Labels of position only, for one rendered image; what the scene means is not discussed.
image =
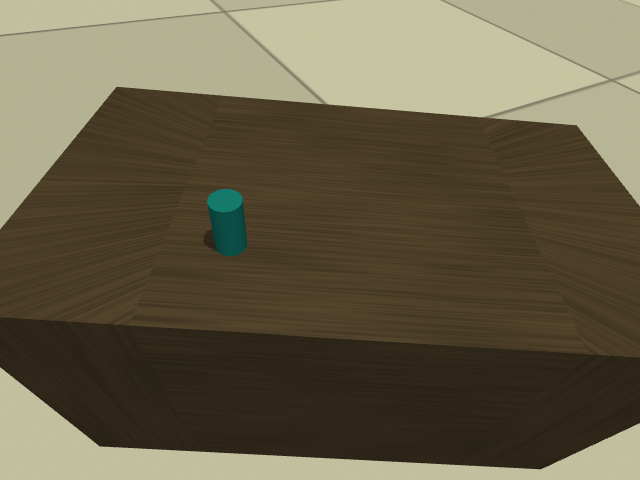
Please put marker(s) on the can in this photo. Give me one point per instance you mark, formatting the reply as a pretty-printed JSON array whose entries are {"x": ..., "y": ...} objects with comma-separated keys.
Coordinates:
[{"x": 226, "y": 212}]

